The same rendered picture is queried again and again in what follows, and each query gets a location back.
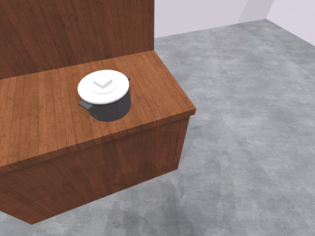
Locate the table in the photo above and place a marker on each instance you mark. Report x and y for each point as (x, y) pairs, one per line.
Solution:
(54, 156)

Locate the lid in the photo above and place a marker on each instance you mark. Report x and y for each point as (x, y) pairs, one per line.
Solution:
(92, 93)

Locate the pot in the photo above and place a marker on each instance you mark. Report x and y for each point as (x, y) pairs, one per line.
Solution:
(111, 111)

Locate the knob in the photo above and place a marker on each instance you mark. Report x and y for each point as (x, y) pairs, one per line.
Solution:
(102, 81)

